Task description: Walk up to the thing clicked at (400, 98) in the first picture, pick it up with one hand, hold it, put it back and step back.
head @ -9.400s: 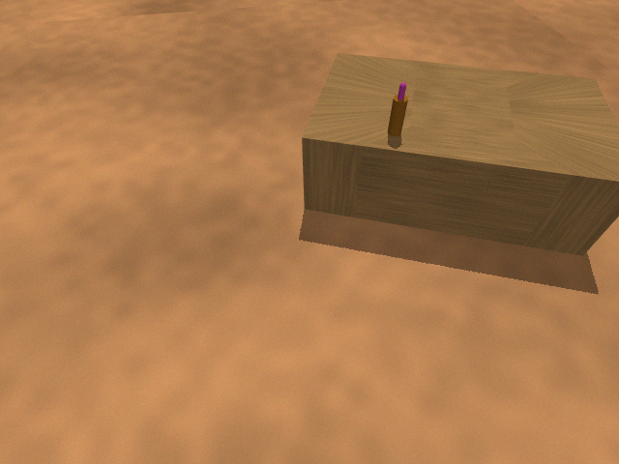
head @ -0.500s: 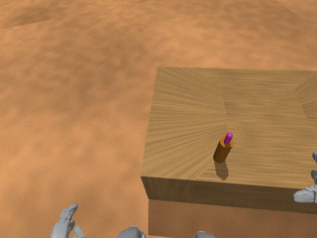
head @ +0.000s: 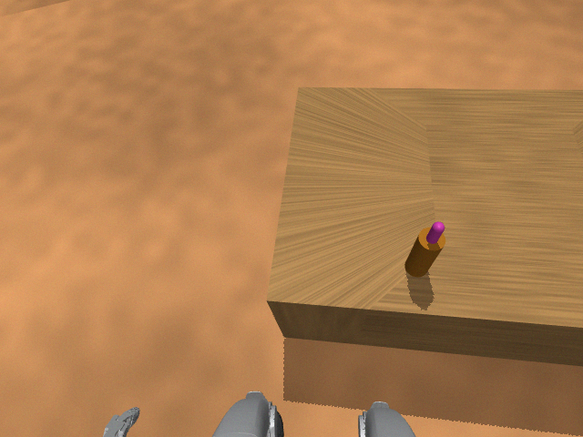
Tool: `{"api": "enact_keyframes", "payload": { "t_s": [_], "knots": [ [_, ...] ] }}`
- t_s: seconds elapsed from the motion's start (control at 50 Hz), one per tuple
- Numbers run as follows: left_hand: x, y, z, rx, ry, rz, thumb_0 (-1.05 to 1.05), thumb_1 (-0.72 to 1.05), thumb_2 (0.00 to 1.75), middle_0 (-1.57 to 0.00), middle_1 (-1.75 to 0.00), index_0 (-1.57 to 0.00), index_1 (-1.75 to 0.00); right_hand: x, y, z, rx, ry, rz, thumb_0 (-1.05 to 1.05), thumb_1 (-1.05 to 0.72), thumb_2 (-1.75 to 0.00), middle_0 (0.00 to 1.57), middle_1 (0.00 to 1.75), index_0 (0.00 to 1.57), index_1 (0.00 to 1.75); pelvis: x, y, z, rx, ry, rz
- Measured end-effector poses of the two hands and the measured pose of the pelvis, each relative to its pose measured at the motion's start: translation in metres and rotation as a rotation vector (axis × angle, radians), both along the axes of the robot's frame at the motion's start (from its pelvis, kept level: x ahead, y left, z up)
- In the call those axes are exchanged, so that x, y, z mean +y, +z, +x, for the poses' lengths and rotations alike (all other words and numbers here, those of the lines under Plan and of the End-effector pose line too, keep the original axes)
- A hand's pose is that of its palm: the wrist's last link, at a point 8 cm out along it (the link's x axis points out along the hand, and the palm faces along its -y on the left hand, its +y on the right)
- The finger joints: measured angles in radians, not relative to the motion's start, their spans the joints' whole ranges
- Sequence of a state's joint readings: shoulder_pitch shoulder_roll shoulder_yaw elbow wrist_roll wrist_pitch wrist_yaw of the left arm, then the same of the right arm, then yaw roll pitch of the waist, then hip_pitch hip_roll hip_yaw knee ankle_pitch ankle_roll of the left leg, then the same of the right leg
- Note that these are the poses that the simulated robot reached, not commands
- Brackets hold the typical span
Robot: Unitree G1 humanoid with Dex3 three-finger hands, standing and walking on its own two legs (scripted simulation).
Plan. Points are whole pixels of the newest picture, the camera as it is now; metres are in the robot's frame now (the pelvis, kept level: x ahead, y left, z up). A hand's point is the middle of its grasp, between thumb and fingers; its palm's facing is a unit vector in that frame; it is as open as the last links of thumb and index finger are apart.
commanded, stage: go down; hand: right
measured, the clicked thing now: (426, 248) +0.47 -0.22 -0.23
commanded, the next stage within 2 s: approach in 0.64 s
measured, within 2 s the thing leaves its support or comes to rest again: neither
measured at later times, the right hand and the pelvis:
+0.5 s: hand out of the picture +0.36 -0.39 +0.02, palm faces +0.20 +0.97 -0.11, open 17.5 cm; pelvis +0.00 +0.00 -0.01, yaw +0 degrees
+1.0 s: hand out of the picture +0.38 -0.39 -0.01, palm faces +0.20 +0.98 -0.06, open 17.6 cm; pelvis -0.01 -0.01 -0.05, yaw +1 degrees
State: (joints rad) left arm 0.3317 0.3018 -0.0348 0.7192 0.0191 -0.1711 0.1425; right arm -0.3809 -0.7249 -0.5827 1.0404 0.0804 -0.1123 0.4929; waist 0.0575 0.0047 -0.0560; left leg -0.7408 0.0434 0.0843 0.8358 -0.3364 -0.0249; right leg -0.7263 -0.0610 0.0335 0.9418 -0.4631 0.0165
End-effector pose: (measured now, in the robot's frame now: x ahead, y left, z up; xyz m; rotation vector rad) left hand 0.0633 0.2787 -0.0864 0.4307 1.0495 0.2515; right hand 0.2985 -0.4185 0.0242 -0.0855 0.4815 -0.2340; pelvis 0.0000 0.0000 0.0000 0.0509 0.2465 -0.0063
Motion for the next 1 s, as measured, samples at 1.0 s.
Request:
{"api": "enact_keyframes", "payload": {
  "t_s": [1.0],
  "knots": [
    [-0.002,-0.037,-0.012,0.109,-0.087,0.02,0.0,0.88,0.91,-0.2,-0.3,-0.2,-0.3,-0.023,-0.026,0.051,-0.286,0.027,0.017,-0.01,0.59,-0.1,0.01,0.06,0.03,0.07,-0.007,-0.048,-0.014,0.166,0.016,0.017]
  ]
}}
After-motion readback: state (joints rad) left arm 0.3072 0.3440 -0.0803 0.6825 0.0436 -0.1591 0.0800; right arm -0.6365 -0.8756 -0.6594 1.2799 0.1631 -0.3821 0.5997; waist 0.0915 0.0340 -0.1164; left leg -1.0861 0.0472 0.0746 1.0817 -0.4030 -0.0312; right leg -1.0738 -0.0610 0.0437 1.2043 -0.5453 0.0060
